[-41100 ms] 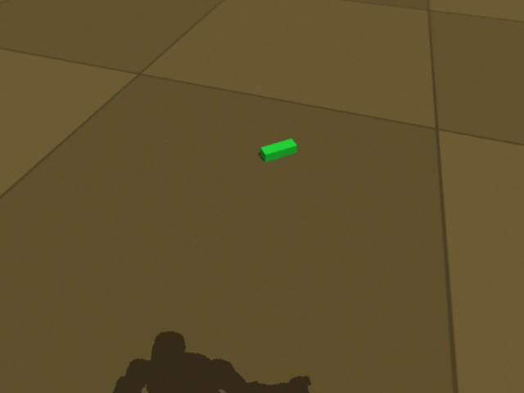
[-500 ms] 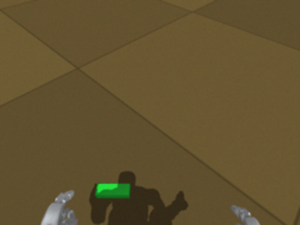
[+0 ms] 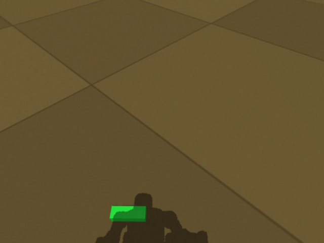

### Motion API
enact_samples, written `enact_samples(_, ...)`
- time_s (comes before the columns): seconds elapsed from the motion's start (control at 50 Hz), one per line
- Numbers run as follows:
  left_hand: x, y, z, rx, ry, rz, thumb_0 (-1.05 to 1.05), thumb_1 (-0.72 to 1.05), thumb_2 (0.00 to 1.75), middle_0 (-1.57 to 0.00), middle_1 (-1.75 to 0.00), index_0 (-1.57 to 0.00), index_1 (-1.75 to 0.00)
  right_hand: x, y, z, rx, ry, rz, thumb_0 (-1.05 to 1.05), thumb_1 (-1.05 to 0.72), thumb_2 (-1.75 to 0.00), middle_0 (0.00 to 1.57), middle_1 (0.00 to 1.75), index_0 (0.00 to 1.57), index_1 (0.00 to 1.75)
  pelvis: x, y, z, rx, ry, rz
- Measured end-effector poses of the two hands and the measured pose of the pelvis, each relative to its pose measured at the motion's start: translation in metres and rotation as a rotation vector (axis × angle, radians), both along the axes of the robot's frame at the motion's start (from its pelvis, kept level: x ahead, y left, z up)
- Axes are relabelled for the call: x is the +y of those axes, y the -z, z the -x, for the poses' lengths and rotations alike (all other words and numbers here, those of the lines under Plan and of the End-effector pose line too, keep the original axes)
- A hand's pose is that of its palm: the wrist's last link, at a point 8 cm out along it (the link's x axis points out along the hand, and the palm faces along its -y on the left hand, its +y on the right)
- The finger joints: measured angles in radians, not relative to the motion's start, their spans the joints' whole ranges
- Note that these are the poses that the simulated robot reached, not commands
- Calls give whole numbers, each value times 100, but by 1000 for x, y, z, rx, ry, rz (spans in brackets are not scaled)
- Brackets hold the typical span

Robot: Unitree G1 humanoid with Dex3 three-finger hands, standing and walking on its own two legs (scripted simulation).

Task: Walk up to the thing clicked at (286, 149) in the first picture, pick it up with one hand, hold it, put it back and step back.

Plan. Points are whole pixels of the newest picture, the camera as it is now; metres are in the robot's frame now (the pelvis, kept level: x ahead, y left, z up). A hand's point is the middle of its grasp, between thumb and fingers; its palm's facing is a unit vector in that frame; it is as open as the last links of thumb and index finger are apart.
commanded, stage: stand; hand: left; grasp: from above
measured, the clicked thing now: (128, 213) +0.44 +0.22 -0.75
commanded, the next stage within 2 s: step back in 1.86 s
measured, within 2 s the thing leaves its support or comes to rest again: neither
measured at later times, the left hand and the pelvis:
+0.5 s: hand out of the picture +0.07 +0.23 -0.16, palm faces +0.02 -0.94 -0.33, open 7.3 cm; pelvis +0.01 -0.01 +0.00, yaw +0 degrees
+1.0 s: hand out of the picture +0.09 +0.23 -0.15, palm faces +0.02 -0.94 -0.34, open 7.3 cm; pelvis +0.02 -0.01 +0.01, yaw -1 degrees
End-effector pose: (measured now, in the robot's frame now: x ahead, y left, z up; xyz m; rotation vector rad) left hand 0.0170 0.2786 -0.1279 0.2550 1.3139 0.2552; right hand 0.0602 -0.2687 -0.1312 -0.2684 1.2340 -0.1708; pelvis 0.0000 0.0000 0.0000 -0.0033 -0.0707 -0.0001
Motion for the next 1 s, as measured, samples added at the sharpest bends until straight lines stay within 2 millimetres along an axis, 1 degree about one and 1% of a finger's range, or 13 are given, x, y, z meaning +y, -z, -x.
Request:
enact_samples(0.12,0,-4,-6,-8,2,-12,1,91,90,-20,-30,-21,-30,-6,-1,0,10,3,3,1,-90,-90,20,30,21,30,-3,-2,0,-4,-2,-1)
enact_samples(0.46,-3,-7,-39,-51,31,-7,0,91,90,-20,-30,-21,-30,-25,-8,-1,24,14,34,1,-90,-90,20,30,20,30,-10,-5,-5,1,4,0)
enact_samples(0.64,-4,-8,-50,-48,44,-6,0,91,90,-20,-30,-21,-30,-28,-8,-5,33,16,35,1,-90,-90,20,30,20,30,-11,-5,-10,12,7,0)
enact_samples(0.82,-2,-10,-59,-55,44,-10,0,91,90,-20,-30,-21,-30,-29,-9,-14,25,11,35,1,-90,-90,20,30,21,30,-11,-6,-15,15,10,-1)
enact_samples(1.0,-1,-12,-64,-63,46,-13,0,91,90,-20,-30,-21,-30,-30,-10,-22,7,5,35,1,-90,-90,20,30,21,30,-12,-6,-17,18,12,-3)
